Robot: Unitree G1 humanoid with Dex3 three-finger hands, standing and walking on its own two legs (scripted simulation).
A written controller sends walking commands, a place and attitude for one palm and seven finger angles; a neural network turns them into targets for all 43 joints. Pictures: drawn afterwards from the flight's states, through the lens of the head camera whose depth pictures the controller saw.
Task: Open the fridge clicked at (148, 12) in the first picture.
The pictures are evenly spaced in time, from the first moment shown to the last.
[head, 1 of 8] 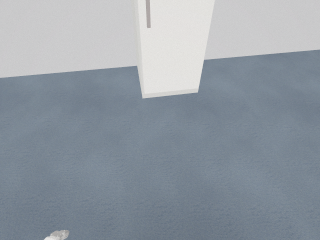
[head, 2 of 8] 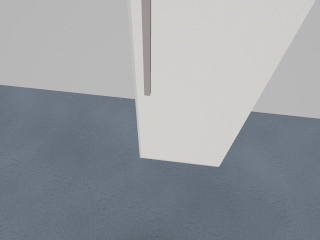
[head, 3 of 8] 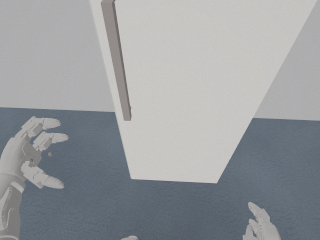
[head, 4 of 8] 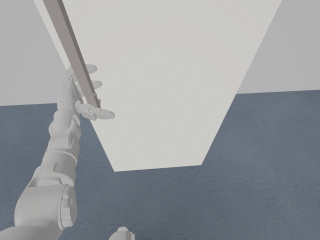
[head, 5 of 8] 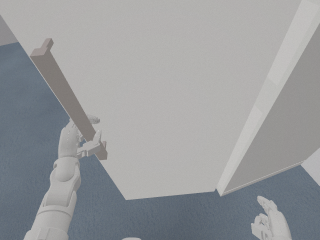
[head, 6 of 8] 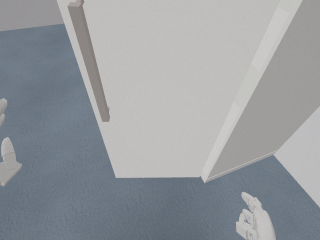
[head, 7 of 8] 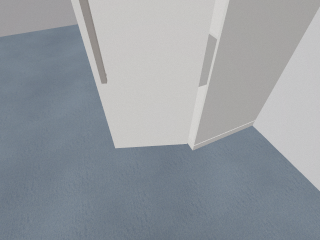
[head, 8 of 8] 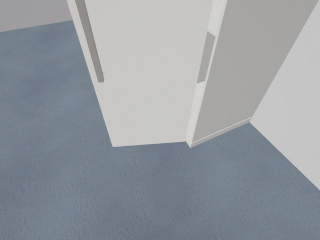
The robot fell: no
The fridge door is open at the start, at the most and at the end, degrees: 0 76 69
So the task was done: yes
